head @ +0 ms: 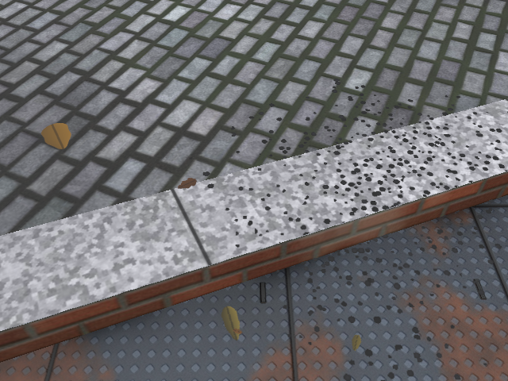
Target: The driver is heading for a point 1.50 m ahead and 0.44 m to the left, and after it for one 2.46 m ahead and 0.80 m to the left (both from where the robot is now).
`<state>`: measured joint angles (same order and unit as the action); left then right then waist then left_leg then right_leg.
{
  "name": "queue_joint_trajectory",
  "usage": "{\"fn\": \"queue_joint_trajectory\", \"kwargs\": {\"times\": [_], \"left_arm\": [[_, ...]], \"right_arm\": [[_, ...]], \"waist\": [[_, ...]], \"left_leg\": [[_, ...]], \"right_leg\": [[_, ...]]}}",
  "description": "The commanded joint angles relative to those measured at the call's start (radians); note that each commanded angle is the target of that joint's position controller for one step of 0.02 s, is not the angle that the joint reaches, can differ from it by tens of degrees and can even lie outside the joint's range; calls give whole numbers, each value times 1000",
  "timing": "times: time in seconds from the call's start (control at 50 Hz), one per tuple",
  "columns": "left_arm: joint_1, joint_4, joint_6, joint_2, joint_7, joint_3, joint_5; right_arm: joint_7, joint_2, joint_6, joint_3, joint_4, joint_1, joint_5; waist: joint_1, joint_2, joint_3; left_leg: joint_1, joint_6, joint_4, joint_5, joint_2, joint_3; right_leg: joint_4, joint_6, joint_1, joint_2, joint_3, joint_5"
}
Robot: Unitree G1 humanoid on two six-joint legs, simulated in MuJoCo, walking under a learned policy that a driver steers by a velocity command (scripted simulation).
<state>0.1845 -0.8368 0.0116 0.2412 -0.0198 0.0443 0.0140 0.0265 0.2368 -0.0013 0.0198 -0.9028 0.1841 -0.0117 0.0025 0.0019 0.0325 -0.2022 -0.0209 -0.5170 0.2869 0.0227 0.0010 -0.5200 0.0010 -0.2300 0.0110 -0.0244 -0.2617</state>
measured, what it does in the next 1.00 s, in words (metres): stands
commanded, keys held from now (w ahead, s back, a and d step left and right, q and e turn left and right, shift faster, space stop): no key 1.00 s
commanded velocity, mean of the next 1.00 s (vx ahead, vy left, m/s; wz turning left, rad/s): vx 0.00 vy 0.00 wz -0.01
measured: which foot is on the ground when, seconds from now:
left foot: down 0.00-1.00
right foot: down 0.00-1.00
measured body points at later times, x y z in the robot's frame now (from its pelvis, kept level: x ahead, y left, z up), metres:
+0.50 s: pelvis +0.00 +0.00 +0.00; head +0.01 +0.00 +0.45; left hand +0.06 +0.26 -0.14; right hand +0.05 -0.25 -0.14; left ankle +0.00 +0.13 -0.74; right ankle +0.01 -0.12 -0.74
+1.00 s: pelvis +0.00 +0.01 +0.00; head +0.01 +0.01 +0.45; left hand +0.03 +0.25 -0.15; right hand +0.02 -0.24 -0.15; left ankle +0.00 +0.13 -0.74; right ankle +0.01 -0.12 -0.74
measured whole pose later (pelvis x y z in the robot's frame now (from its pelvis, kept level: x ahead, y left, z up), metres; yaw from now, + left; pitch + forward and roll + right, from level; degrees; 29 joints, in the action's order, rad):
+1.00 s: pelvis +0.00 +0.01 +0.00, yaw +1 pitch -1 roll +0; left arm 0.21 -1.11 0.00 0.20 -0.04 0.02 0.00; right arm 0.04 0.20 0.00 0.00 -1.07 0.27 0.00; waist 0.00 0.00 0.04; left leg -0.19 -0.01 -0.49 0.27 0.01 0.01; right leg -0.49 -0.01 -0.22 0.00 -0.02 -0.25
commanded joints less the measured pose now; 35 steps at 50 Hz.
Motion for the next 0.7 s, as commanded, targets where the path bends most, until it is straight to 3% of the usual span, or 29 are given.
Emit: {"fn": "queue_joint_trajectory", "kwargs": {"times": [0.02, 0.36, 0.7], "left_arm": [[-23, 28, -16, 97, -6, 23, -2], [8, -135, -17, 90, -19, 14, -10], [30, -221, -15, 73, -21, -2, -13]], "right_arm": [[6, 121, 10, 24, 29, -6, 1], [13, 101, 7, 14, -76, 32, 5], [19, 81, 7, 3, -133, 91, 7]], "waist": [[5, 1, -25], [1, -5, -7], [-1, -2, 5]], "left_leg": [[-34, 22, 105, -85, 35, 40], [-26, 22, 118, -103, 11, 22], [-28, 23, 122, -111, 1, 15]], "right_leg": [[85, 15, 27, -40, -45, 123], [102, 12, 36, -35, -25, 131], [113, 12, 29, -30, -12, 129]]}}
Keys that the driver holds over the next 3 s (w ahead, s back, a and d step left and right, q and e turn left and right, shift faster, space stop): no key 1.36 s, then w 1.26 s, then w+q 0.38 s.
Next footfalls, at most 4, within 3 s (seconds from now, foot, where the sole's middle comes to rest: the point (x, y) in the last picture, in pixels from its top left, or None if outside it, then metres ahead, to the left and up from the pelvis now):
2.06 left None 0.44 0.12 -0.77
2.58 right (300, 320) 0.69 -0.10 -0.77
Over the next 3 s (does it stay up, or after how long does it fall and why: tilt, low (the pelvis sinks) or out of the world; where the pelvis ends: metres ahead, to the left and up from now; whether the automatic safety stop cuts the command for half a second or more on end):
stays up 0.76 0.01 0.01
